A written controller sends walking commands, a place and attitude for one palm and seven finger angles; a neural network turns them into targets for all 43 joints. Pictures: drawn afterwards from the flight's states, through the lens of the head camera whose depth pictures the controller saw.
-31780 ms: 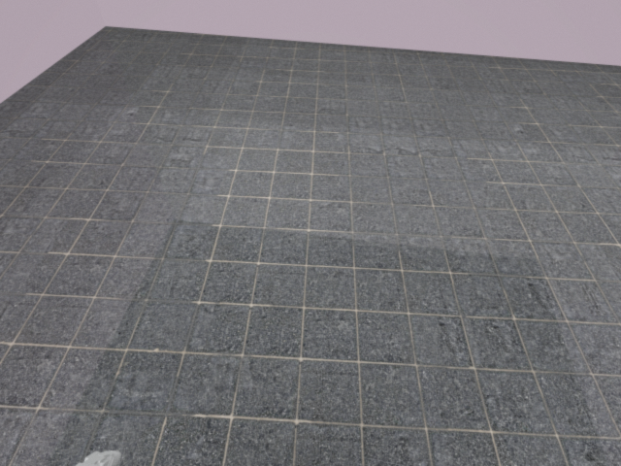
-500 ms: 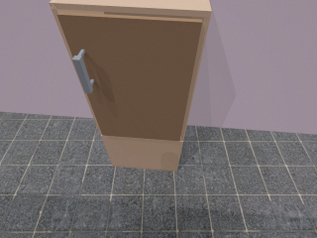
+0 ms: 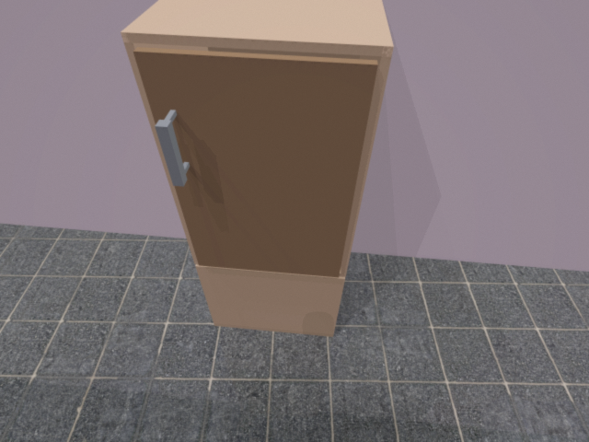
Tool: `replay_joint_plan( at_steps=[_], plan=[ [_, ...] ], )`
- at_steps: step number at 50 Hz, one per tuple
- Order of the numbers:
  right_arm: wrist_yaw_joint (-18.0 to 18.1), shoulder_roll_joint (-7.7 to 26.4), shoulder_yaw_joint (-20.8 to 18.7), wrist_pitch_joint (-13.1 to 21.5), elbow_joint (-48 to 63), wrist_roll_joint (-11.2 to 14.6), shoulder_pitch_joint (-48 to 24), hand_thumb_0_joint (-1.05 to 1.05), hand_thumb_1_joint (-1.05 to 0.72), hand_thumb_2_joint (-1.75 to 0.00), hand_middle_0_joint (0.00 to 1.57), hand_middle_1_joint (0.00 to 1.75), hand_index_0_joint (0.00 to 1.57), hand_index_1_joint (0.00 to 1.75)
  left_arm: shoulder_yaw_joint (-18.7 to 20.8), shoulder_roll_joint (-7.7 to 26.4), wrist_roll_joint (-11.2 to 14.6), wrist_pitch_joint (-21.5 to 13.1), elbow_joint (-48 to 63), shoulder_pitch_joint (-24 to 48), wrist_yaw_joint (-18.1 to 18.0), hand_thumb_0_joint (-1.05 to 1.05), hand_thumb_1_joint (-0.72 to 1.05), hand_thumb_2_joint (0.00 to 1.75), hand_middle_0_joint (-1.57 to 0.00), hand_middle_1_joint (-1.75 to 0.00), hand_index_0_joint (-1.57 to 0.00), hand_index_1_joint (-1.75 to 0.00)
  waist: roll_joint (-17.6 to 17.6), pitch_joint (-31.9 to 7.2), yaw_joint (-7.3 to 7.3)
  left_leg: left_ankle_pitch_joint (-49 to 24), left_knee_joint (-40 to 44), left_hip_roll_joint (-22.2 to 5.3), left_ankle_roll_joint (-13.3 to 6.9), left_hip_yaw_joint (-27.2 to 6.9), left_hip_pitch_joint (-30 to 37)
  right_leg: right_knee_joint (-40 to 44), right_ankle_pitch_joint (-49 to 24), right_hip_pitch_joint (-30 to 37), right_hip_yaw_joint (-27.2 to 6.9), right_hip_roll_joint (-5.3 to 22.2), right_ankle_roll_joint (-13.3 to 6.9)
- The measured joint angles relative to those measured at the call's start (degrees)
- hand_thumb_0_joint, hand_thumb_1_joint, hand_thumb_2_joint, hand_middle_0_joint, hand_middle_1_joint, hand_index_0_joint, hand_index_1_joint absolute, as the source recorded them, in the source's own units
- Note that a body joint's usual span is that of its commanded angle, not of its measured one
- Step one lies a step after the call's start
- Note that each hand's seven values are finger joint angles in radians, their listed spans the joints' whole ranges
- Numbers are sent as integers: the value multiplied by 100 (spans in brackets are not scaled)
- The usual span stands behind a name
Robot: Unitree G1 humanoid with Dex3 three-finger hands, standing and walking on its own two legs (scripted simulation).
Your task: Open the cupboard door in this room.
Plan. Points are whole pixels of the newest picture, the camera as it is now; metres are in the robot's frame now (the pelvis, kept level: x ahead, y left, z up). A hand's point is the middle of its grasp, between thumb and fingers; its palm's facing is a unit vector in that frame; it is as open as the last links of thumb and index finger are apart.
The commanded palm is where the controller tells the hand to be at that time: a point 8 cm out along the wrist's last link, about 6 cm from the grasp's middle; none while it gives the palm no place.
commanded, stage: look again from close up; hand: left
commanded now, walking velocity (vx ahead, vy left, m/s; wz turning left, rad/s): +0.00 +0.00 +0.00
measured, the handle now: (175, 148) +0.60 +0.26 +0.07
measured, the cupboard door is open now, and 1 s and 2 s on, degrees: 0 0 0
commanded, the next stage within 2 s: shuffle to correct the standing spot in 0.36 s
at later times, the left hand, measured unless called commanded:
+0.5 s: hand out of the picture +0.01 +0.22 -0.16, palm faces +0.01 -0.96 -0.27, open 7.4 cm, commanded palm none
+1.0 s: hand out of the picture -0.01 +0.21 -0.18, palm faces +0.07 -0.98 -0.16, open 7.4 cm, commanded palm none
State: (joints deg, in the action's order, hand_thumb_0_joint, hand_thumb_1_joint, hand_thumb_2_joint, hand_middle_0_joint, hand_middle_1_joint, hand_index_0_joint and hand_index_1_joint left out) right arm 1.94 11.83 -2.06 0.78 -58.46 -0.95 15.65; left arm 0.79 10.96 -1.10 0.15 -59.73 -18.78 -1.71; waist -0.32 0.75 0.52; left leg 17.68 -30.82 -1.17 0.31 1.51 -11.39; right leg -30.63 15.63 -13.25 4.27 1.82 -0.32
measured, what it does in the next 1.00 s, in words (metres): shifts its weight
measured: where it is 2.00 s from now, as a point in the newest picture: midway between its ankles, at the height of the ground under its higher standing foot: outside the picture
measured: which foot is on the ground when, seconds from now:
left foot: down 0.00-0.96, up 0.98-1.00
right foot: down 0.00-1.00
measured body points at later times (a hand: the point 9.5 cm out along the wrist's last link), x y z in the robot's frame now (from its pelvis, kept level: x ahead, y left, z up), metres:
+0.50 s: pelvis -0.03 +0.01 +0.01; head -0.05 +0.02 +0.46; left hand +0.01 +0.27 -0.14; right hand +0.01 -0.24 -0.14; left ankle -0.01 +0.12 -0.73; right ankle +0.01 -0.12 -0.73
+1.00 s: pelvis +0.01 +0.05 +0.00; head +0.01 +0.06 +0.45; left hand -0.02 +0.26 -0.16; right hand -0.06 -0.16 -0.16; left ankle -0.01 +0.12 -0.73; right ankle +0.01 -0.08 -0.73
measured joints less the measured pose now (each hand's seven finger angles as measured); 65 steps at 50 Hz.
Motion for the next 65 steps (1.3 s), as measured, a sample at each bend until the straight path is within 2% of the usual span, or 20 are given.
replay_joint_plan(
  at_steps=[8,19,27,34,38,41,44,46,48,52,54,56,58,60,62,65],
  plan=[
    [-69,264,53,-2,154,-5,-326,0,-91,-90,20,30,20,30,-7,324,17,-10,218,361,24,1,90,90,-20,-29,-20,-30,34,-149,-52,-84,35,30,-53,44,115,57,-114,112,-47,25,51],
    [-179,273,174,-16,12,-15,-362,0,-90,-90,20,30,20,30,-79,445,21,-18,188,610,71,0,90,90,-20,-29,-20,-30,63,-152,-38,-460,456,116,-102,50,169,480,-488,179,-47,91,107],
    [-186,127,194,-88,-294,-6,-87,0,-90,-90,20,30,20,30,-105,263,13,24,-49,371,37,0,90,90,-20,-29,-20,-30,70,-63,-20,-571,560,152,-126,58,131,595,-604,148,-54,122,138],
    [-192,-81,155,-216,-435,-31,393,0,-91,-90,20,30,20,30,-23,-53,-15,98,-143,-112,36,0,90,90,-20,-29,-20,-30,75,-69,-60,-116,96,160,-171,71,-113,340,-388,-8,-77,140,136],
    [-173,-196,112,-203,-454,-30,680,0,-91,-90,20,30,20,30,60,-192,-22,166,-217,-346,29,0,90,90,-20,-29,-20,-30,125,-50,-65,-138,-95,202,-256,132,-146,42,-131,-81,-119,206,178],
    [-146,-283,89,-158,-454,-30,857,0,-91,-90,20,30,20,30,100,-269,-57,206,-263,-455,33,1,90,90,-20,-29,-20,-30,142,-72,-45,-28,-89,254,-372,201,-97,-281,405,-179,-176,241,66],
    [-117,-375,92,-98,-477,-12,930,0,-91,-90,20,30,20,30,102,-323,-64,163,-258,-474,47,1,90,90,-20,-29,-20,-30,135,-31,-34,-27,68,287,-444,299,35,-687,648,-290,-66,222,-45],
    [-102,-426,116,-62,-496,1,956,0,-91,-90,20,30,20,30,104,-361,-52,89,-223,-453,51,1,90,90,-20,-29,-20,-30,113,-1,-20,-4,115,313,-453,335,103,-410,537,-160,55,185,-84],
    [-93,-466,132,-40,-504,35,977,0,-90,-90,20,30,20,30,112,-403,-44,-28,-175,-400,31,1,90,90,-20,-29,-20,-30,70,28,-19,130,-79,345,-448,319,43,-85,16,-25,78,184,-33],
    [-152,-486,80,-141,-524,14,823,0,-91,-90,20,30,20,30,168,-495,-34,-222,-74,-303,-46,0,90,90,-20,-29,-20,-30,-48,28,-88,775,-1447,225,-244,263,-612,-40,147,139,281,275,178],
    [-207,-470,31,-160,-419,18,641,0,-91,-90,20,30,20,30,201,-498,-62,-235,-44,-303,-80,0,90,90,-20,-29,-20,-30,9,32,-131,831,-1700,107,-202,239,-894,29,174,225,288,375,249],
    [-240,-450,-2,-102,-244,23,449,0,-91,-90,20,30,20,30,222,-456,-78,-165,-58,-311,-72,0,90,90,-20,-29,-20,-30,122,45,-127,392,-1127,-25,-139,279,-867,-65,258,247,230,515,353],
    [-198,-337,-31,34,-46,-11,340,1,-91,-90,20,30,20,30,204,-451,-72,-32,-64,-328,-49,0,90,90,-20,-29,-20,-30,63,31,-83,-177,-501,-148,-83,235,-749,-484,565,109,164,554,347],
    [-129,-321,-49,86,-19,-46,167,1,-92,-90,20,30,20,30,198,-373,-37,110,-114,-243,-47,0,90,90,-20,-29,-20,-30,173,58,-64,-127,-726,-39,-182,381,-774,-1060,1094,-126,-131,542,238],
    [-73,-354,-18,98,-36,-64,17,1,-92,-90,20,30,20,30,192,-278,-21,160,-148,-133,-59,0,90,90,-20,-29,-20,-30,275,70,-59,-38,-583,51,-277,512,-627,-1412,1157,-326,-252,451,165],
    [-4,-354,24,98,-94,-47,-160,1,-93,-90,20,30,20,30,163,-173,5,129,-108,60,-56,0,91,90,-20,-29,-20,-30,290,117,-56,-180,-166,120,-314,577,-367,-1047,853,-314,-164,279,165]
  ],
)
